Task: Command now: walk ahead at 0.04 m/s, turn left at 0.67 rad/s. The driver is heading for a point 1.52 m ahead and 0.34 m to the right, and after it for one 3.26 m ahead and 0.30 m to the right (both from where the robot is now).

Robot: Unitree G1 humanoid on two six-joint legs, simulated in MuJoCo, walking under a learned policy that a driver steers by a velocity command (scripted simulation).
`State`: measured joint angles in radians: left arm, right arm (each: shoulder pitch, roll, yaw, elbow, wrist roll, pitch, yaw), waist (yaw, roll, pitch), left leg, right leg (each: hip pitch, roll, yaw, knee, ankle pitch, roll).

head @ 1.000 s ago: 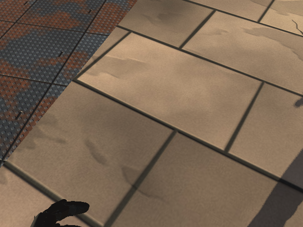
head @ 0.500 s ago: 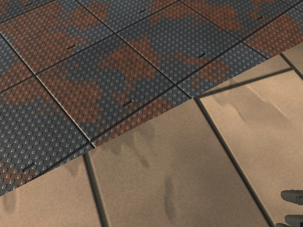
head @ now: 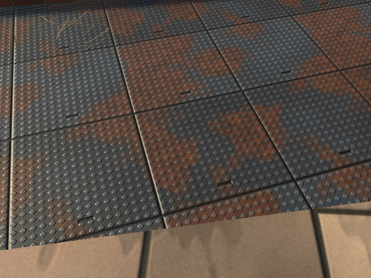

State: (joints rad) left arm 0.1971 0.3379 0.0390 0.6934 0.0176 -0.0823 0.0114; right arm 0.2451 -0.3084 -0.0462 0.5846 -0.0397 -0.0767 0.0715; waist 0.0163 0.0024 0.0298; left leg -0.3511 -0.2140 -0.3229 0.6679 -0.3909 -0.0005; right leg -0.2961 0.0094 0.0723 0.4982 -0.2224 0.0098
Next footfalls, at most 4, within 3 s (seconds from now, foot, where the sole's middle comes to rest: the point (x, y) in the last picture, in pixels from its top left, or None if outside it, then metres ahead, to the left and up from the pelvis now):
0.28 left None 0.04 0.10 -0.77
0.84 right None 0.07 -0.18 -0.77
1.28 left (250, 268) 0.51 -0.19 -0.77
1.70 right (343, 228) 0.67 -0.55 -0.77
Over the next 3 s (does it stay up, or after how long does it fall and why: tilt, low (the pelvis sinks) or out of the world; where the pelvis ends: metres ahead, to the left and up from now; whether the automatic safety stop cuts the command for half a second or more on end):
stays up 1.55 -0.33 -0.15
